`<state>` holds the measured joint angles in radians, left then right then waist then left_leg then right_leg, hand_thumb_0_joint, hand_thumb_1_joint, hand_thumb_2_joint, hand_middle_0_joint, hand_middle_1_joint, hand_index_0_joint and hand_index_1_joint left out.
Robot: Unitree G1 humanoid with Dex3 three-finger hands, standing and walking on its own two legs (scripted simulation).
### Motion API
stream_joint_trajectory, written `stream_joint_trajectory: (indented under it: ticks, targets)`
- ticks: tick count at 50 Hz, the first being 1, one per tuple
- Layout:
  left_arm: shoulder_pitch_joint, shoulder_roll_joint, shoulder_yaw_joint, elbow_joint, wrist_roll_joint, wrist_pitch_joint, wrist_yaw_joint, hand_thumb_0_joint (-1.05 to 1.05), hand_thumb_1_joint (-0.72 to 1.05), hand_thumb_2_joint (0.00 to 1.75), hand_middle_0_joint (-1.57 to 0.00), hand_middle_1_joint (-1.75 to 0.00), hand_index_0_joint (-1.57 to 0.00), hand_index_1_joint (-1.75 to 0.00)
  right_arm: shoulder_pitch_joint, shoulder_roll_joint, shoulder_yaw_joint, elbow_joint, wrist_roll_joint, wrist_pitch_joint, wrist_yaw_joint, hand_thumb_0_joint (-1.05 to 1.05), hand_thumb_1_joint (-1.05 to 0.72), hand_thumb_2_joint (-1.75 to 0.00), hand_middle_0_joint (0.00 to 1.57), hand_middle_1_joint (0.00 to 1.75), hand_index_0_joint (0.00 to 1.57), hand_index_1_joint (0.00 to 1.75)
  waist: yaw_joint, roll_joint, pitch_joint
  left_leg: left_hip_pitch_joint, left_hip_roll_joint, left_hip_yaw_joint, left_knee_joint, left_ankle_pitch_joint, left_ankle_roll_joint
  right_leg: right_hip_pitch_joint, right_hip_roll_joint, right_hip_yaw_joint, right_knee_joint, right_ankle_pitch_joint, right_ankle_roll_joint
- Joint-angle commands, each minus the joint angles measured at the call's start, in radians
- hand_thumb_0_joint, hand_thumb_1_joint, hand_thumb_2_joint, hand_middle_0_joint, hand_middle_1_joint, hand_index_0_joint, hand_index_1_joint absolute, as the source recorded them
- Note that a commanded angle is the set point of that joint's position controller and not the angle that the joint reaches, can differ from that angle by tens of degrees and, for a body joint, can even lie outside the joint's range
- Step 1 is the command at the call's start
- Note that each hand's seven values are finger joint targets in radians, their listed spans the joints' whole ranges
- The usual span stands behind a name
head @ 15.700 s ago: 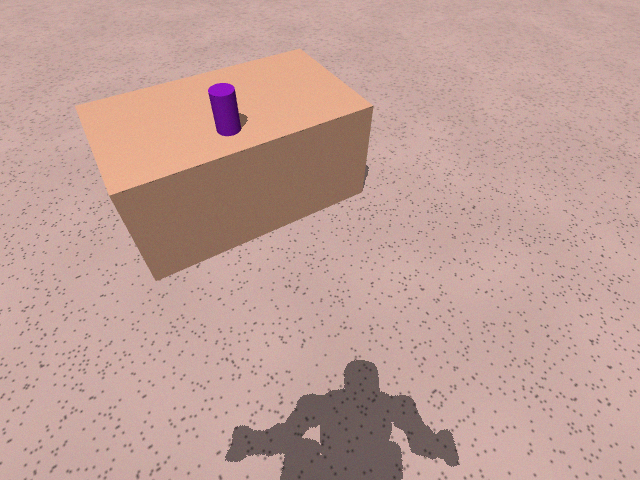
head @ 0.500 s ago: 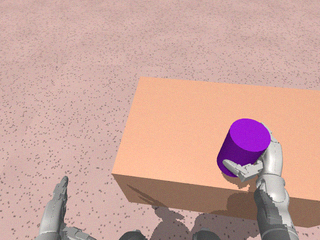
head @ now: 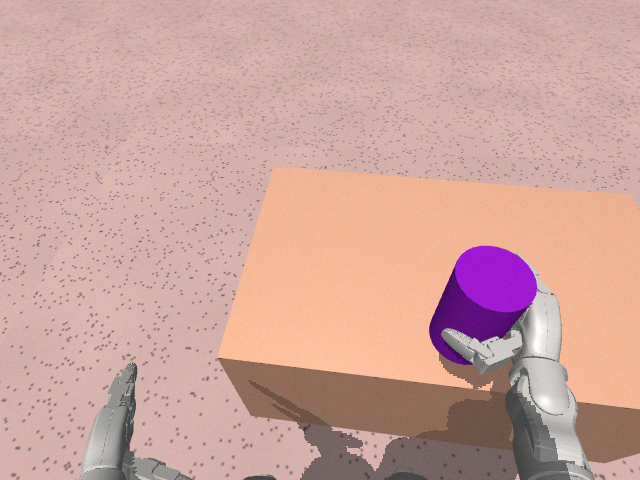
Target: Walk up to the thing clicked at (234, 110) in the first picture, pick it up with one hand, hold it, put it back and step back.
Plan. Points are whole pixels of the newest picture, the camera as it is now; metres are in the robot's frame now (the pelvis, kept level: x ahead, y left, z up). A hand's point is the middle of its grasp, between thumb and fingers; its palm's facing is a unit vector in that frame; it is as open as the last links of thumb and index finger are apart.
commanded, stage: hold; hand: right
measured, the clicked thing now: (475, 309) +0.32 -0.16 +0.03
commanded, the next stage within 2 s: none
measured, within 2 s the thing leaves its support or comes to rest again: neither
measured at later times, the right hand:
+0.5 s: hand (482, 312) +0.32 -0.17 +0.04, palm faces +0.15 +0.99 -0.01, open 11.5 cm
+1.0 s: hand (485, 314) +0.32 -0.17 +0.04, palm faces +0.15 +0.99 -0.01, open 11.5 cm
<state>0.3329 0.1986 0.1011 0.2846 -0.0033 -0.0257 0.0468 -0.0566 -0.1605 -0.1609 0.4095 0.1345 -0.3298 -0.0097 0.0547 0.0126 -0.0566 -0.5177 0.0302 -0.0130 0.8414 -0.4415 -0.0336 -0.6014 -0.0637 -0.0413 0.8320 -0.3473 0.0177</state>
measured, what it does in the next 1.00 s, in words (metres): stands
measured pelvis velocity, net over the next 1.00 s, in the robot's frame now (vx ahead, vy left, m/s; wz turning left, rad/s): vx -0.01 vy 0.00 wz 0.00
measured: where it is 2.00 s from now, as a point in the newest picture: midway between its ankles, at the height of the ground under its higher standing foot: outside the picture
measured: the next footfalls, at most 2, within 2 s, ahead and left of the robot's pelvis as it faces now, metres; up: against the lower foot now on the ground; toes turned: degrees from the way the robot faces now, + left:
none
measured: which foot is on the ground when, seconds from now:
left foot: down 0.00-1.00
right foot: down 0.00-1.00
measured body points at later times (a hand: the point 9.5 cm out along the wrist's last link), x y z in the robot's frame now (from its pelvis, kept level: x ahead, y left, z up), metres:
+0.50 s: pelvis +0.00 +0.00 +0.01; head +0.03 -0.01 +0.45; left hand +0.15 +0.27 -0.04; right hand +0.30 -0.22 +0.04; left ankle -0.01 +0.14 -0.70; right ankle +0.04 -0.13 -0.70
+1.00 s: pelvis -0.01 +0.00 +0.01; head +0.03 -0.01 +0.45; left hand +0.15 +0.26 -0.05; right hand +0.30 -0.22 +0.04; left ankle -0.01 +0.14 -0.70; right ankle +0.04 -0.13 -0.70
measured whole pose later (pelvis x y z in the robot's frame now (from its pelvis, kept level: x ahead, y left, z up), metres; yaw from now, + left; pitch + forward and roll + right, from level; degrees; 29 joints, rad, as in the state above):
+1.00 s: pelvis -0.01 +0.00 +0.01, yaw +0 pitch +5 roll +1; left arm 0.30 0.19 0.09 0.39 0.01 -0.09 0.05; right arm -0.08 -0.16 -0.17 0.46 0.14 -0.35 0.00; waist 0.06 0.01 -0.04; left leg -0.48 0.03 -0.01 0.79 -0.41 -0.04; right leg -0.56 -0.06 -0.04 0.79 -0.32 0.01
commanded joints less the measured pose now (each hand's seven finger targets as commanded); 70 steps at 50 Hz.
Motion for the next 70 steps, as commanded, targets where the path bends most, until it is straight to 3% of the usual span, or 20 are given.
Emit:
stream_joint_trajectory:
  ticks: [1, 6, 10, 13, 15, 20, 28, 30, 33, 36, 37, 45, 47, 50, 55, 58, 59, 67, 68, 70]
  targets:
    - [-0.034, 0.129, 0.063, -0.126, -0.002, -0.057, 0.012, 0.0, -0.54, 0.04, -0.05, -0.06, -0.05, -0.05, -0.337, -0.138, -0.055, -0.321, 0.022, -0.122, 0.004, 0.0, 0.0, -1.29, 1.18, 1.4, 1.24, 1.4, -0.008, -0.053, -0.263, 0.0, -0.041, 0.039, -0.141, 0.259, 0.022, 0.272, 0.038, 0.011, -0.119, 0.165, -0.02]
    - [-0.061, 0.171, 0.099, -0.133, -0.001, -0.075, 0.02, 0.0, -0.54, 0.04, -0.05, -0.06, -0.05, -0.05, -0.357, -0.127, -0.049, -0.325, 0.029, -0.117, 0.004, 0.0, 0.01, -1.29, 1.17, 1.4, 1.24, 1.4, 0.011, -0.016, -0.288, 0.007, -0.043, 0.038, -0.152, 0.271, 0.019, 0.303, 0.035, 0.013, -0.124, 0.171, -0.023]
    - [-0.085, 0.109, 0.041, -0.114, -0.004, -0.085, 0.018, 0.0, -0.54, 0.04, -0.05, -0.06, -0.05, -0.05, -0.372, -0.113, -0.033, -0.302, 0.025, -0.114, 0.004, 0.0, 0.01, -1.28, 1.17, 1.39, 1.23, 1.39, -0.003, -0.022, -0.253, 0.01, -0.039, 0.034, -0.166, 0.241, 0.02, 0.282, 0.039, 0.01, -0.132, 0.142, -0.022]
    - [-0.06, 0.155, 0.08, -0.117, 0.002, -0.092, 0.025, 0.0, -0.54, 0.04, -0.05, -0.06, -0.05, -0.05, -0.409, -0.153, -0.066, -0.329, 0.027, -0.126, 0.004, 0.0, 0.03, -1.28, 1.16, 1.39, 1.23, 1.39, 0.004, -0.024, -0.306, 0.036, -0.037, 0.032, -0.167, 0.272, 0.018, 0.307, 0.04, 0.011, -0.124, 0.17, -0.022]
    - [-0.034, 0.121, 0.054, -0.071, 0.002, -0.089, 0.018, 0.0, -0.53, 0.04, -0.05, -0.06, -0.05, -0.05, -0.351, -0.131, -0.046, -0.331, 0.026, -0.119, 0.009, 0.0, 0.02, -1.3, 1.18, 1.41, 1.25, 1.41, -0.017, -0.062, -0.274, 0.039, -0.034, 0.029, -0.166, 0.29, 0.021, 0.295, 0.045, 0.004, -0.128, 0.193, -0.019]
    - [-0.072, 0.156, 0.082, -0.072, 0.002, -0.097, 0.019, 0.0, -0.54, 0.05, -0.05, -0.06, -0.05, -0.05, -0.364, -0.155, -0.076, -0.317, 0.03, -0.128, 0.005, 0.0, 0.03, -1.31, 1.19, 1.42, 1.25, 1.42, -0.011, -0.048, -0.286, 0.04, -0.038, 0.03, -0.168, 0.285, 0.022, 0.296, 0.041, 0.009, -0.133, 0.185, -0.02]
    - [-0.092, 0.123, 0.047, -0.094, 0.002, -0.107, 0.02, 0.0, -0.54, 0.05, -0.05, -0.06, -0.05, -0.05, -0.394, -0.137, -0.051, -0.323, 0.025, -0.142, 0.008, 0.0, 0.05, -1.3, 1.17, 1.41, 1.24, 1.41, 0.001, -0.042, -0.275, 0.033, -0.041, 0.031, -0.176, 0.259, 0.023, 0.299, 0.038, 0.011, -0.142, 0.16, -0.019]
    - [-0.066, 0.158, 0.087, -0.068, 0.007, -0.111, 0.025, 0.0, -0.54, 0.04, -0.05, -0.06, -0.05, -0.05, -0.397, -0.125, -0.038, -0.347, 0.028, -0.144, 0.011, 0.0, 0.04, -1.31, 1.17, 1.41, 1.24, 1.41, 0.009, -0.041, -0.311, 0.034, -0.043, 0.033, -0.17, 0.287, 0.022, 0.33, 0.035, 0.013, -0.136, 0.184, -0.019]
    - [-0.062, 0.104, 0.038, -0.048, 0.006, -0.113, 0.017, 0.0, -0.54, 0.05, -0.05, -0.06, -0.05, -0.05, -0.352, -0.095, -0.016, -0.29, 0.025, -0.136, 0.019, 0.0, 0.02, -1.31, 1.19, 1.42, 1.25, 1.42, 0.006, -0.054, -0.271, 0.012, -0.046, 0.04, -0.163, 0.289, 0.023, 0.317, 0.033, 0.016, -0.138, 0.2, -0.017]
    - [-0.071, 0.151, 0.07, -0.059, 0.009, -0.118, 0.021, 0.0, -0.54, 0.05, -0.05, -0.06, -0.05, -0.05, -0.404, -0.153, -0.068, -0.321, 0.03, -0.145, 0.013, 0.0, 0.02, -1.33, 1.2, 1.43, 1.26, 1.43, 0.003, -0.061, -0.301, 0.028, -0.042, 0.037, -0.168, 0.283, 0.023, 0.318, 0.035, 0.016, -0.136, 0.188, -0.019]
    - [-0.082, 0.141, 0.058, -0.069, 0.006, -0.117, 0.019, 0.0, -0.55, 0.05, -0.05, -0.06, -0.05, -0.05, -0.363, -0.158, -0.066, -0.334, 0.027, -0.14, 0.012, 0.0, 0.01, -1.32, 1.2, 1.43, 1.27, 1.43, -0.016, -0.072, -0.299, 0.044, -0.039, 0.033, -0.172, 0.28, 0.025, 0.316, 0.04, 0.013, -0.142, 0.187, -0.018]
    - [-0.092, 0.129, 0.049, -0.073, 0.008, -0.121, 0.017, 0.0, -0.55, 0.05, -0.05, -0.06, -0.05, -0.05, -0.38, -0.114, -0.036, -0.289, 0.026, -0.143, 0.013, 0.0, 0.01, -1.33, 1.2, 1.43, 1.26, 1.43, -0.006, -0.046, -0.294, 0.032, -0.046, 0.04, -0.166, 0.274, 0.026, 0.312, 0.033, 0.019, -0.143, 0.187, -0.017]
    - [-0.085, 0.11, 0.032, -0.061, 0.005, -0.119, 0.016, 0.0, -0.55, 0.05, -0.05, -0.06, -0.05, -0.05, -0.357, -0.142, -0.066, -0.255, 0.024, -0.142, 0.015, 0.0, 0.02, -1.32, 1.19, 1.43, 1.26, 1.43, -0.013, -0.046, -0.274, 0.039, -0.043, 0.039, -0.168, 0.277, 0.024, 0.293, 0.037, 0.015, -0.142, 0.188, -0.019]
    - [-0.084, 0.181, 0.098, -0.079, 0.008, -0.117, 0.023, 0.0, -0.54, 0.04, -0.05, -0.06, -0.05, -0.05, -0.398, -0.147, -0.063, -0.292, 0.028, -0.147, 0.014, 0.0, 0.0, -1.32, 1.2, 1.43, 1.27, 1.43, 0.008, -0.038, -0.29, 0.031, -0.044, 0.037, -0.177, 0.251, 0.024, 0.311, 0.037, 0.013, -0.149, 0.154, -0.018]
    - [-0.081, 0.105, 0.033, -0.066, 0.004, -0.126, 0.015, 0.0, -0.55, 0.05, -0.05, -0.05, -0.05, -0.05, -0.373, -0.103, -0.031, -0.253, 0.027, -0.147, 0.014, 0.0, 0.01, -1.3, 1.18, 1.41, 1.25, 1.41, 0.003, -0.05, -0.234, -0.001, -0.05, 0.044, -0.181, 0.2, 0.027, 0.289, 0.033, 0.017, -0.159, 0.107, -0.015]
    - [-0.07, 0.146, 0.069, -0.065, 0.009, -0.127, 0.021, 0.0, -0.55, 0.05, -0.05, -0.05, -0.05, -0.05, -0.4, -0.161, -0.077, -0.291, 0.027, -0.157, 0.009, 0.0, 0.03, -1.32, 1.19, 1.43, 1.26, 1.43, 0.003, -0.05, -0.284, 0.02, -0.043, 0.032, -0.173, 0.244, 0.024, 0.297, 0.036, 0.014, -0.141, 0.146, -0.019]
    - [-0.103, 0.127, 0.041, -0.098, 0.008, -0.131, 0.019, 0.0, -0.55, 0.05, -0.05, -0.05, -0.05, -0.05, -0.371, -0.148, -0.066, -0.251, 0.019, -0.154, 0.013, 0.0, 0.03, -1.33, 1.2, 1.44, 1.27, 1.44, -0.005, -0.044, -0.286, 0.025, -0.041, 0.029, -0.171, 0.251, 0.024, 0.294, 0.038, 0.014, -0.136, 0.155, -0.019]
    - [-0.067, 0.132, 0.057, -0.078, 0.008, -0.125, 0.02, 0.0, -0.55, 0.05, -0.05, -0.05, -0.05, -0.05, -0.396, -0.137, -0.055, -0.325, 0.028, -0.157, 0.011, 0.0, -0.01, -1.35, 1.22, 1.45, 1.29, 1.45, -0.007, -0.072, -0.298, 0.013, -0.046, 0.035, -0.162, 0.255, 0.027, 0.308, 0.037, 0.013, -0.137, 0.162, -0.015]
    - [-0.076, 0.096, 0.023, -0.068, 0.006, -0.124, 0.015, 0.0, -0.55, 0.05, -0.05, -0.06, -0.05, -0.05, -0.344, -0.111, -0.037, -0.259, 0.023, -0.148, 0.014, 0.0, 0.02, -1.35, 1.21, 1.46, 1.28, 1.46, -0.009, -0.074, -0.26, 0.006, -0.046, 0.036, -0.166, 0.238, 0.028, 0.284, 0.037, 0.013, -0.142, 0.145, -0.015]
    - [-0.096, 0.141, 0.06, -0.08, 0.007, -0.125, 0.02, 0.0, -0.55, 0.05, -0.05, -0.05, -0.05, -0.05, -0.414, -0.154, -0.067, -0.297, 0.026, -0.156, 0.01, 0.0, 0.01, -1.34, 1.2, 1.44, 1.27, 1.44, -0.003, -0.059, -0.286, 0.013, -0.046, 0.036, -0.164, 0.238, 0.026, 0.291, 0.034, 0.017, -0.141, 0.142, -0.015]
